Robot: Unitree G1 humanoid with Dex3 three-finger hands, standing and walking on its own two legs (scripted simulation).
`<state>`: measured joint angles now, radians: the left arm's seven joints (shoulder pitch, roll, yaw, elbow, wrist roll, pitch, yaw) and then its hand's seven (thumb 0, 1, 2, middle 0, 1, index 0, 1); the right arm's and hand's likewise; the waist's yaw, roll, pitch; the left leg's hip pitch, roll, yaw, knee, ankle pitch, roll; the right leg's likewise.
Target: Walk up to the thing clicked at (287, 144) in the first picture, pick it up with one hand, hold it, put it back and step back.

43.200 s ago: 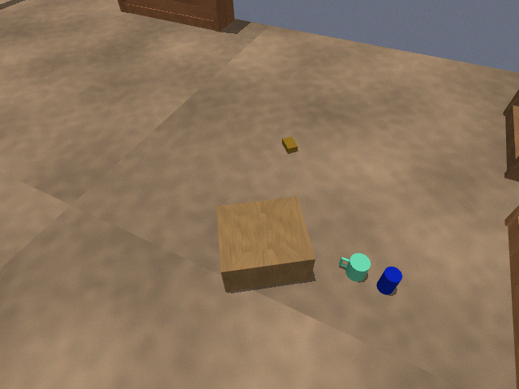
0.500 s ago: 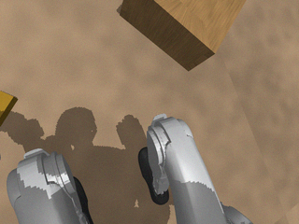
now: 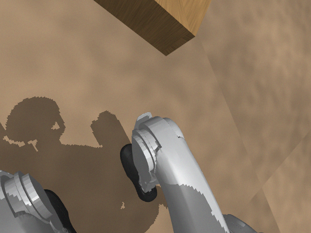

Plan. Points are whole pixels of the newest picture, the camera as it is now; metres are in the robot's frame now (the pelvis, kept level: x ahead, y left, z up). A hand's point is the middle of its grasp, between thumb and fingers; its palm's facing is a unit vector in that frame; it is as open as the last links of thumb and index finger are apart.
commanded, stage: rest palm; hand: left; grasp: from above
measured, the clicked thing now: out of the picture +0.43 +0.34 -0.30
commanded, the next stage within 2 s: close in 0.58 s
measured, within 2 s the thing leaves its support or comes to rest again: neither
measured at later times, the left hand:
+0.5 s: hand out of the picture +0.42 +0.34 -0.28, palm faces -0.22 -0.39 -0.89, open 14.3 cm
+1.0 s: hand out of the picture +0.42 +0.35 -0.27, palm faces -0.19 -0.40 -0.90, open 13.5 cm
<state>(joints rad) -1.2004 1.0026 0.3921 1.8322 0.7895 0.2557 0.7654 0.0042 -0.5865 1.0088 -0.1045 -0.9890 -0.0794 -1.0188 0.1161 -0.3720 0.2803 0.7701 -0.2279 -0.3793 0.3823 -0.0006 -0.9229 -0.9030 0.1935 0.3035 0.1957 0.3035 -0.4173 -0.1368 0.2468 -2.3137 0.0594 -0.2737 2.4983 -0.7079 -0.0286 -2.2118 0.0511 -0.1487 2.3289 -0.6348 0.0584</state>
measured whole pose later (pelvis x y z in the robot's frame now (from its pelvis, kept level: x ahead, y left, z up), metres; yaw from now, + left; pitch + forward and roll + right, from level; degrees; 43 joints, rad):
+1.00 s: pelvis -0.01 +0.01 +0.00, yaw -1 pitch +25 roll -15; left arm -1.20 1.06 0.31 1.82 0.73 0.24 0.75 0.00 -0.43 0.92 -0.18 -0.94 -0.17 -0.96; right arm 0.10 -0.40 0.35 0.71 -0.23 -0.44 0.39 0.00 -0.92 -0.90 0.19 0.30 0.20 0.30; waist -0.42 -0.19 0.31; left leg -2.28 0.05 -0.31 2.51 -0.71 -0.02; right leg -2.15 0.05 -0.18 2.31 -0.63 0.08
